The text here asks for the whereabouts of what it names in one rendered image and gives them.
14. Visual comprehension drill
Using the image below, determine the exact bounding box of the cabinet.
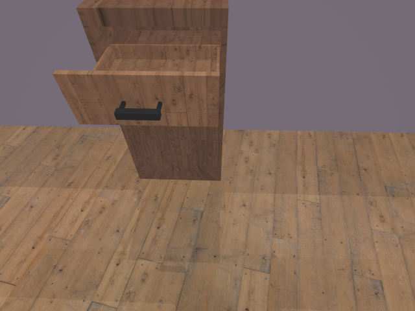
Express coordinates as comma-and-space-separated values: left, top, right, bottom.
77, 0, 229, 181

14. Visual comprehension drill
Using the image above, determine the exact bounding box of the drawer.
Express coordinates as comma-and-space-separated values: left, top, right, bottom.
53, 44, 220, 127

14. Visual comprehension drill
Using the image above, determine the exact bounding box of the handle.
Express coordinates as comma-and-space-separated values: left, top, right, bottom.
114, 101, 162, 121

